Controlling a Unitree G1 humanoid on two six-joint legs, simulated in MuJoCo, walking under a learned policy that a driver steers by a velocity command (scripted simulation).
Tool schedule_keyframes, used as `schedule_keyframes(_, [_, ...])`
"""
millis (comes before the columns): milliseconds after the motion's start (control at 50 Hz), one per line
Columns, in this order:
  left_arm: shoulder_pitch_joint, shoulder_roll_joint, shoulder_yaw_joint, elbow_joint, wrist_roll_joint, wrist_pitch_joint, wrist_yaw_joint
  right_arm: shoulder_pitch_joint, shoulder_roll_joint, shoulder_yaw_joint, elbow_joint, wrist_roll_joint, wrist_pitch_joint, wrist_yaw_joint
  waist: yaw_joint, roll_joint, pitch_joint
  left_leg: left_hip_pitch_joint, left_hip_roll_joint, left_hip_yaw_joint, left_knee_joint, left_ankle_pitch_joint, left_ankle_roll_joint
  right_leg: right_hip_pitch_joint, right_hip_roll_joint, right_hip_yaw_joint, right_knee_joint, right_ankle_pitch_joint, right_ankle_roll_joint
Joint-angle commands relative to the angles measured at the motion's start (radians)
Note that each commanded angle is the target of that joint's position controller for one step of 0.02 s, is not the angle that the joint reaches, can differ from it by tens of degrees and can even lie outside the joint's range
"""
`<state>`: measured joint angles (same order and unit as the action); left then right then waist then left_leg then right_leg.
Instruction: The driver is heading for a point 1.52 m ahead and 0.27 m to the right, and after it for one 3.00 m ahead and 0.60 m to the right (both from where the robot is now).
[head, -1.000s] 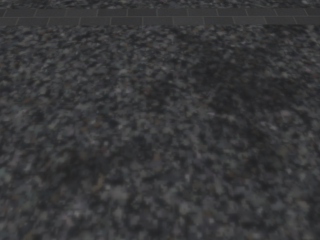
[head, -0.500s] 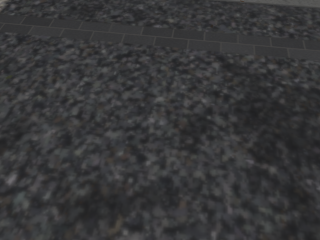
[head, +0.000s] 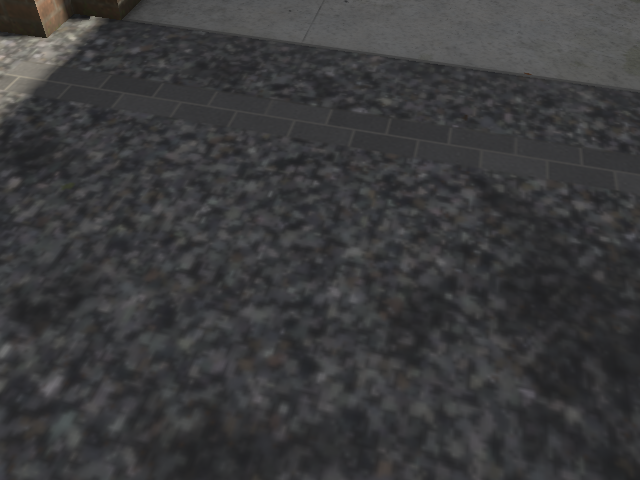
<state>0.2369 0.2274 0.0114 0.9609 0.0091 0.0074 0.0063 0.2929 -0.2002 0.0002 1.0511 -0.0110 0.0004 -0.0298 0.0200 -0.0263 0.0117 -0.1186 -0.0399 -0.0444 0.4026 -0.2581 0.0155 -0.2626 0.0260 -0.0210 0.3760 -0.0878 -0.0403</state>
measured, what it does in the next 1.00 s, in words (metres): stands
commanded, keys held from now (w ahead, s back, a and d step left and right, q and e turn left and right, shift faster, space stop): no key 1.00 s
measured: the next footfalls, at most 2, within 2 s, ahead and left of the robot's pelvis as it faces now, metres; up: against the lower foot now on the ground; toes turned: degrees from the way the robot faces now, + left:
right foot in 1.94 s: +0.24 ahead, -0.11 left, +0.00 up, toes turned -5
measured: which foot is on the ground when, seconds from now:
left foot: down 0.00-1.00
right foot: down 0.00-1.00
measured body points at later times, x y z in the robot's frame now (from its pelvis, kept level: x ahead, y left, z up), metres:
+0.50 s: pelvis +0.03 +0.02 +0.00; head +0.03 +0.02 +0.45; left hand +0.03 +0.24 -0.16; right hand +0.01 -0.21 -0.16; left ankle -0.02 +0.11 -0.74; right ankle +0.07 -0.09 -0.74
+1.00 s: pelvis +0.04 +0.02 +0.00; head +0.05 +0.03 +0.45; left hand +0.03 +0.24 -0.16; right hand +0.01 -0.19 -0.16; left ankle -0.02 +0.11 -0.74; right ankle +0.07 -0.09 -0.74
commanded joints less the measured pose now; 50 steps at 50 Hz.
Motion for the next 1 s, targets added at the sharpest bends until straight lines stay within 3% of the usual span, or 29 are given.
schedule_keyframes(20, [0.041,0.086,0.015,0.005,0.001,-0.014,0.002,0.001,-0.103,-0.014,-0.018,0.004,-0.019,-0.005,0.012,0.068,0.057,-0.167,0.116,-0.125,-0.156,-0.069,0.046,0.108,-0.102,0.130,-0.049,-0.081,-0.008])
schedule_keyframes(160, [0.054,0.064,0.004,0.065,0.000,-0.015,0.010,0.044,-0.086,-0.008,0.020,0.003,-0.017,-0.007,-0.007,0.025,0.058,-0.117,0.113,-0.107,-0.131,-0.006,0.058,0.084,-0.102,0.131,-0.057,-0.064,0.001])
schedule_keyframes(420, [0.092,0.033,-0.003,0.141,-0.001,-0.012,0.024,0.074,-0.048,0.004,0.063,0.004,-0.020,-0.014,-0.005,0.031,0.055,-0.079,0.112,-0.085,-0.111,0.099,0.055,0.104,-0.107,0.127,-0.029,0.015,-0.004])
schedule_keyframes(1000, [0.104,-0.009,-0.004,0.205,-0.003,-0.004,0.036,0.143,-0.005,0.011,0.094,0.002,-0.024,-0.025,-0.008,0.036,0.071,-0.050,0.118,-0.074,-0.102,0.183,0.052,0.112,-0.107,0.116,-0.002,0.062,0.002])
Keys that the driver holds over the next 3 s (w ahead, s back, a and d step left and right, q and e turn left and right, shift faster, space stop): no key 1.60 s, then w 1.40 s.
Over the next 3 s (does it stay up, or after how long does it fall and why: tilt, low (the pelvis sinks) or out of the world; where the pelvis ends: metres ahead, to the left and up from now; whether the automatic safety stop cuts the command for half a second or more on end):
stays up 0.70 -0.04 -0.01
